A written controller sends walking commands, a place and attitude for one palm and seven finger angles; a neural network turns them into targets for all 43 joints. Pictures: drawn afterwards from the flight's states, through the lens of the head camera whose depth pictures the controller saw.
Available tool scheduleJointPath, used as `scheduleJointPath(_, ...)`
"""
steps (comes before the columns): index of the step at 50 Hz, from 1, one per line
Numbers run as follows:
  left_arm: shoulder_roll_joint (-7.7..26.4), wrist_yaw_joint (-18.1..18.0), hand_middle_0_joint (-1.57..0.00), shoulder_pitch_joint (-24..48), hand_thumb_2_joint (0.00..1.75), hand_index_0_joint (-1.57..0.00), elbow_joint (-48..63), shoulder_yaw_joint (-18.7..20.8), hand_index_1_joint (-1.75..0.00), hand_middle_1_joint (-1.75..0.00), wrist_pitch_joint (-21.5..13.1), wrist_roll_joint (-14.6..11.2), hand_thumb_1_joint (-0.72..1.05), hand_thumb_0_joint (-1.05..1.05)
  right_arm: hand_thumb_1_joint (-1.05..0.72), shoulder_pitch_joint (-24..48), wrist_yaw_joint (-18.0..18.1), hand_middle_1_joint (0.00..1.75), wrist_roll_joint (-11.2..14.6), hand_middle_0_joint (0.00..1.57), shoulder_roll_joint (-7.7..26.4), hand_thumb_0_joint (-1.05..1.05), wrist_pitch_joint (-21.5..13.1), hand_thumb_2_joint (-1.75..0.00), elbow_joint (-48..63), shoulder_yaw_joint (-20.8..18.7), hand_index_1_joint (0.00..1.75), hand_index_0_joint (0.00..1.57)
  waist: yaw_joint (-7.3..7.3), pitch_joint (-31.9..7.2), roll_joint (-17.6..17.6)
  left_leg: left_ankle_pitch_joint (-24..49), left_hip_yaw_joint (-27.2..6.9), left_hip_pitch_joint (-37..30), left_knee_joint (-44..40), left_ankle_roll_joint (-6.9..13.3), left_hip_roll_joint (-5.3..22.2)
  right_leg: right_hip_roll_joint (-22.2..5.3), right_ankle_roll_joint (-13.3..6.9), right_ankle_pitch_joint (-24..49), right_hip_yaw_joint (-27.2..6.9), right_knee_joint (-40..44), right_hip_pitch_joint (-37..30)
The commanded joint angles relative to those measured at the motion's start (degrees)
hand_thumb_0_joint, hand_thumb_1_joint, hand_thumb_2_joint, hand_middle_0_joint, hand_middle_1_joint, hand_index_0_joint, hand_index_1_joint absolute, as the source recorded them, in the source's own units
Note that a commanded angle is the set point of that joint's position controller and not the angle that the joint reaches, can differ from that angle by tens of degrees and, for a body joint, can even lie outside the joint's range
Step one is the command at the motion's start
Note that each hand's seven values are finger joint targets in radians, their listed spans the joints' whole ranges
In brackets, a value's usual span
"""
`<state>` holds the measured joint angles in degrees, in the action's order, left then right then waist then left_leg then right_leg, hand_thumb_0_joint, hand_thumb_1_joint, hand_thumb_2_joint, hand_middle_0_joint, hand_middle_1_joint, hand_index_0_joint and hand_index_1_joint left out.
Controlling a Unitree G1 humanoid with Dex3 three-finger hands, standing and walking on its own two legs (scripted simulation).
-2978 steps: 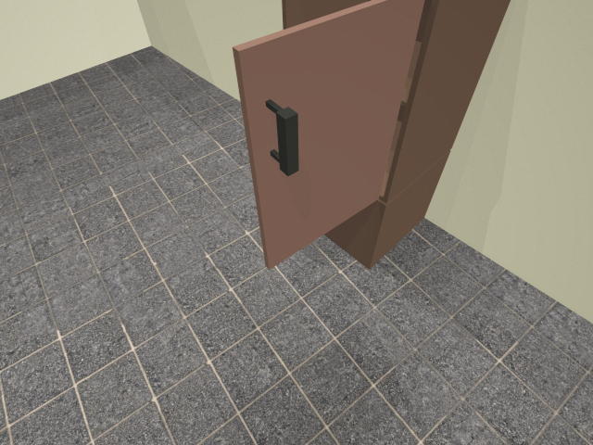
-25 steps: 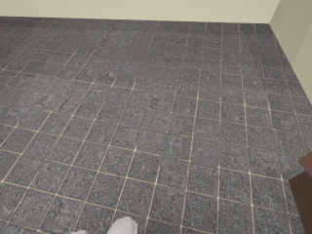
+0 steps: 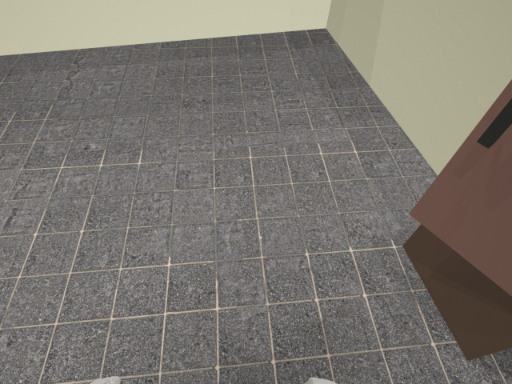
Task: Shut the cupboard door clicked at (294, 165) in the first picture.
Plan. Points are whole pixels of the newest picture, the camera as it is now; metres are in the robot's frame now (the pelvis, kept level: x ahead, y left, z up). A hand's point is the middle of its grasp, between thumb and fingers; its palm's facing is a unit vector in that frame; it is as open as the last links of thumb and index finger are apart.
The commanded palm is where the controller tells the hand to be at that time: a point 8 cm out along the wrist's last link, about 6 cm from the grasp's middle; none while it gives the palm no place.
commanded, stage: turn to face it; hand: left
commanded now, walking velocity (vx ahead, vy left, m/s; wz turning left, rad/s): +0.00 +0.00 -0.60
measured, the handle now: (510, 115) +0.61 -0.46 +0.09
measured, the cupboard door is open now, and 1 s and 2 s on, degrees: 25 25 25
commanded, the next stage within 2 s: take the last steps up to it in 1.40 s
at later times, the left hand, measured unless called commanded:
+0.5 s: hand out of the picture +0.13 +0.17 -0.18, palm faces -0.21 -0.96 -0.18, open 7.4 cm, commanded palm none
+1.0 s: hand (221, 348) +0.20 +0.08 -0.15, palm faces -0.52 -0.80 -0.30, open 7.4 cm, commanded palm none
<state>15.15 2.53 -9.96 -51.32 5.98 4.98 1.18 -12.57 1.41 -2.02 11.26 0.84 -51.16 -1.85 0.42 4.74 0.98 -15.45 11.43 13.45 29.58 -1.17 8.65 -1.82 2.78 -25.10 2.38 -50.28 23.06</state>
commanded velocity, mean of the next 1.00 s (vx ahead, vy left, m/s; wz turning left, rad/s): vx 0.00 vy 0.00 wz -0.58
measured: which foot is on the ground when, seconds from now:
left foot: down 0.00-0.08, up 0.10-0.46, down 0.48-0.90, up 0.92-1.00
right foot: up 0.00-0.06, down 0.08-0.48, up 0.50-0.88, down 0.90-1.00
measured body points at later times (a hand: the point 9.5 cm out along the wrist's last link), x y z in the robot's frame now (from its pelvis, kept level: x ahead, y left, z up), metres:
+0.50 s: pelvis +0.01 +0.00 -0.01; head +0.06 +0.01 +0.44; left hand +0.14 +0.22 -0.17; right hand +0.04 -0.29 -0.13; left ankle +0.05 +0.11 -0.74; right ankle -0.01 -0.13 -0.74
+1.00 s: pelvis -0.01 -0.04 -0.01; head +0.01 -0.10 +0.43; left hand +0.22 +0.12 -0.13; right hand -0.12 -0.28 -0.18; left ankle +0.04 +0.10 -0.68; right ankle -0.07 -0.11 -0.74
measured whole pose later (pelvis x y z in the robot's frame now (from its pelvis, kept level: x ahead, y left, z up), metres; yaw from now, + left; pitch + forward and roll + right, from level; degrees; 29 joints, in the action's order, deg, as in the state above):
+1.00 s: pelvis -0.01 -0.04 -0.01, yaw -33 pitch +1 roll +0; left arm 11.2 0.8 -8.3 -51.1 3.4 1.6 0.9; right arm -12.8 1.4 -1.1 16.1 3.9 -54.1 -3.8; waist -1.1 5.1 5.1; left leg -28.5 4.9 25.5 60.8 -4.0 6.6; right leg 0.6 -2.4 -19.2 2.4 -34.2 16.3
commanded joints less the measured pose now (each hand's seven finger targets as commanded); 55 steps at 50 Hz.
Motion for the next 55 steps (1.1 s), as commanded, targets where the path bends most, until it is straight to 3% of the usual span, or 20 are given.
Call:
scheduleJointPath(1, 2.26, -0.19, -0.2, -0.84, 0.9, -0.2, 4.59, -0.25, -0.3, -0.3, -2.53, -0.05, 0.9, 0.0, -0.9, -0.82, 0.15, 0.3, 0.44, 0.2, 13.89, 0.0, -0.38, -0.9, 2.63, -4.25, 0.3, 0.2, -0.44, -8.17, 10.6, 20.4, -5.55, -5.31, -1.15, 5.56, 11.55, 1.8, -1.62, 7.5, 3.69, 16.59, -7.17)
scheduleJointPath(2, 4.13, -0.4, -0.2, -3.76, 0.9, -0.2, 3.67, 0.1, -0.3, -0.3, -2.87, 0.16, 0.9, 0.0, -0.9, -0.18, -0.19, 0.3, 0.81, 0.2, 13.46, 0.0, -0.22, -0.9, 2.88, -4.34, 0.3, 0.2, 1.06, -8.86, 7.35, 15.84, -3.75, -0.42, 4.03, 3.06, 9.54, 1.54, -2.43, 14.28, 3.07, 23.37, -14.26)
scheduleJointPath(4, 14.51, -1.85, -0.2, -9.18, 0.9, -0.2, 1.86, 1.95, -0.3, -0.3, -3.95, 0.69, 0.9, 0.0, -0.9, 3.91, -0.65, 0.3, 1.14, 0.2, 6.44, 0.0, 0.16, -0.9, 6.98, -2.5, 0.3, 0.2, 4.55, -6.84, -21.49, -21.81, -1.05, 21.87, 28.12, -3.21, -3.92, -19.17, -11.23, 38.83, -26.4, 31.91, -22.78)
scheduleJointPath(6, 12.66, -2.84, -0.2, -7.28, 0.9, -0.2, 2.5, 1.51, -0.3, -0.3, -3.76, 0.02, 0.9, 0.0, -0.9, 4.62, -0.07, 0.3, 1.26, 0.2, 8.18, 0.0, 1.28, -0.9, 6.41, -2.58, 0.3, 0.2, 3.1, -5.94, -13.88, -15.82, -12.02, 24.46, 38.59, -2.43, -2.09, -18.47, -15.1, 30.12, -23.55, 33.23, -18.03)
scheduleJointPath(11, 8.2, -3.16, -0.2, 0.18, 0.9, -0.2, 4.69, 0.24, -0.3, -0.3, -4.18, 0.09, 0.9, 0.0, -0.9, 2.11, -0.65, 0.3, 0.87, 0.2, 8.22, 0.0, 1.21, -0.9, 3.55, -2.7, 0.3, 0.2, -0.59, -7.05, -10.11, -5.49, -10.89, 18.76, 33.61, -4.1, -2.77, -10.67, -12.35, 30.24, -15.52, 30.53, -13.75)
scheduleJointPath(19, 10.05, -2.85, -0.2, -1.55, 0.9, -0.2, 3.94, 1.09, -0.3, -0.3, -3.54, 0.59, 0.9, 0.0, -0.9, 3.64, -0.25, 0.3, 1.47, 0.2, 7.21, 0.0, 0.52, -0.9, 5.04, -2.38, 0.3, 0.2, 0.81, -6.83, -9.73, -8.95, -10.42, 11.43, 14.81, -3.47, -6.16, -10.6, -13.99, 26.33, -23.63, 29.35, -11.91)
scheduleJointPath(22, 8.79, -2.9, -0.2, 1.84, 0.9, -0.2, 4.37, 0.83, -0.3, -0.3, -3.03, 0.08, 0.9, 0.0, -0.9, -3.03, 0.27, 0.3, 1.86, 0.2, 7.67, 0.0, -0.35, -0.9, 3.02, -2.32, 0.3, 0.2, -2.82, -8.32, -7.73, 1.82, -10.46, -2.63, -3.01, -2.95, -6.73, -6.97, -9.46, 23.77, -23.01, 23.77, -4.27)
scheduleJointPath(23, 5.87, -2.73, -0.2, 1.29, 0.9, -0.2, 5.22, 0.26, -0.3, -0.3, -2.67, -0.59, 0.9, 0.0, -0.9, -4.86, 0.62, 0.3, 1.43, 0.2, 10.93, 0.0, -1.15, -0.9, 2.61, -2.63, 0.3, 0.2, -3.12, -9.93, 1.62, 1.94, -16.8, -9.17, -11.62, -1.18, 0.15, -0.97, -6.27, 16.07, -17.77, 17.58, 1.09)
scheduleJointPath(24, 2.86, -2.07, -0.2, -0.54, 0.9, -0.2, 6.04, -0.39, -0.3, -0.3, -2.59, -1.01, 0.9, 0.0, -0.9, -4.89, 0.8, 0.3, 0.66, 0.2, 16.51, 0.0, -1.36, -0.9, 3.37, -3.57, 0.3, 0.2, -2.42, -9.67, 18.88, 8.61, -30.84, -13.13, -14.87, 4.02, 14.03, 6.62, -2.42, -4.84, -8.34, 4.62, 10.24)
scheduleJointPath(25, 4.78, -1.96, -0.2, 1.2, 0.9, -0.2, 6.16, -0.23, -0.3, -0.3, -2.49, -0.26, 0.9, 0.0, -0.9, -5.23, 1.07, 0.3, 0.31, 0.2, 16.96, 0.0, -0.95, -0.9, 3.85, -3.43, 0.3, 0.2, -3.45, -8.38, 15.2, 12.94, -32.29, -8.05, -14.36, 8.56, 18.89, 4.34, -1.91, -10.08, -6.48, -6.96, 9.3)
scheduleJointPath(26, 5.29, -1.52, -0.2, 0.24, 0.9, -0.2, 5.53, 0.26, -0.3, -0.3, -2.36, 0.2, 0.9, 0.0, -0.9, -2.59, 1.21, 0.3, 0.04, 0.2, 14.72, 0.0, -1.02, -0.9, 4.68, -2.68, 0.3, 0.2, -1.57, -7.23, 10.07, 14.94, -27.9, -4.27, -14.18, 9.32, 16.57, 2.81, -1.55, -6.77, -7.05, -12.76, 8.04)
scheduleJointPath(31, 3.42, -0.32, -0.2, -0.07, 0.9, -0.2, 3.81, 0.33, -0.3, -0.3, -1.54, -0.02, 0.9, 0.0, -0.9, -0.42, 1.56, 0.3, 0.17, 0.2, 11.52, 0.0, -1.3, -0.9, 4.69, -2.03, 0.3, 0.2, -0.45, -7.28, 9.23, 28.24, -12.34, -9.49, -9.07, 7.3, 9.26, 1.17, 0.61, 0.5, -3.07, -17.13, 10.4)
scheduleJointPath(40, 1.52, -0.05, -0.2, 3.9, 0.9, -0.2, 5.12, -0.58, -0.3, -0.3, -2.08, -0.09, 0.9, 0.0, -0.9, -3.45, 0.44, 0.3, 0.1, 0.2, 13.47, 0.0, -0.7, -0.9, 1.91, -3.75, 0.3, 0.2, -2.8, -7.49, 12.48, 25.96, -7.06, -9.11, -5.24, 7.72, 12.09, 1.14, -0.77, -0.33, 2.99, 6.03, 0.34)
scheduleJointPath(43, 3.57, -0.41, -0.2, -2.45, 0.9, -0.2, 3.19, -0.1, -0.3, -0.3, -2.89, -0.07, 0.9, 0.0, -0.9, -0.95, -0.07, 0.3, 0.7, 0.2, 13.87, 0.0, -0.45, -0.9, 2.27, -4.0, 0.3, 0.2, 1.17, -9.31, 8.39, 19.47, -3.13, -2.01, 3.59, 3.11, 10.1, 1.5, -2.65, 13.71, 3.22, 23.25, -13.62)
scheduleJointPath(44, 8.5, -1.02, -0.2, -7.14, 0.9, -0.2, 1.85, 0.71, -0.3, -0.3, -3.59, 0.45, 0.9, 0.0, -0.9, -0.22, -0.45, 0.3, 1.37, 0.2, 11.21, 0.0, -0.31, -0.9, 3.22, -3.67, 0.3, 0.2, 3.38, -11.46, -3.24, 8.26, 0.17, 5.63, 13.68, -0.39, 5.64, -6.46, -5.32, 22.8, -6.92, 29.61, -22.53)
scheduleJointPath(45, 14.48, -2.03, -0.2, -9.8, 0.9, -0.2, 0.64, 1.8, -0.3, -0.3, -4.22, 0.57, 0.9, 0.0, -0.9, 3.51, -0.63, 0.3, 1.23, 0.2, 6.58, 0.0, -0.15, -0.9, 6.36, -2.17, 0.3, 0.2, 5.02, -8.93, -20.97, -21.44, 0.05, 21.91, 27.3, -3.45, -3.73, -18.94, -11.56, 46.32, -25.69, 30.12, -26.53)
scheduleJointPath(46, 14.81, -2.76, -0.2, -11.07, 0.9, -0.2, 0.3, 1.62, -0.3, -0.3, -4.01, -0.27, 0.9, 0.0, -0.9, 3.92, 0.06, 0.3, 1.34, 0.2, 8.82, 0.0, 0.87, -0.9, 6.43, -2.07, 0.3, 0.2, 5.16, -9.56, -16.48, -22.01, -8.63, 22.22, 35.77, -2.93, -3.11, -22.1, -16.21, 46.52, -26.23, 30.47, -22.51)
scheduleJointPath(47, 12.2, -3.38, -0.2, -8.05, 0.9, -0.2, 0.9, 1.41, -0.3, -0.3, -3.85, -0.33, 0.9, 0.0, -0.9, 3.93, 0.16, 0.3, 1.28, 0.2, 8.45, 0.0, 1.28, -0.9, 5.53, -2.24, 0.3, 0.2, 3.31, -6.8, -12.31, -16.93, -11.13, 23.93, 38.31, -2.86, -1.95, -19.06, -15.68, 42.43, -22.81, 31.05, -20.59)
scheduleJointPath(50, 7.4, -3.61, -0.2, -0.41, 0.9, -0.2, 3.06, -0.07, -0.3, -0.3, -4.26, -0.37, 0.9, 0.0, -0.9, 1.73, -0.26, 0.3, 0.85, 0.2, 8.67, 0.0, 1.22, -0.9, 2.79, -2.42, 0.3, 0.2, -0.18, -6.41, -13.41, -7.05, -12.11, 22.88, 38.51, -3.95, -1.57, -11.82, -12.51, 39.87, -14.88, 29.85, -18.49)
scheduleJointPath(55, 7.11, -3.43, -0.2, -3.02, 0.9, -0.2, 2.37, -0.16, -0.3, -0.3, -4.87, -0.21, 0.9, 0.0, -0.9, 1.69, -0.45, 0.3, 0.86, 0.2, 7.01, 0.0, 1.48, -0.9, 2.0, -2.24, 0.3, 0.2, 0.15, -8.55, -7.4, -4.45, -11.02, 19.76, 32.59, -4.5, -3.93, -10.34, -12.85, 40.97, -14.61, 29.44, -18.89)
